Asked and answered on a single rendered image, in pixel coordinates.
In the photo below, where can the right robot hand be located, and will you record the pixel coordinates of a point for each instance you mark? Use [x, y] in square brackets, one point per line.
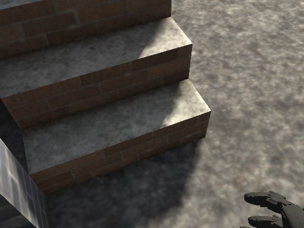
[292, 216]

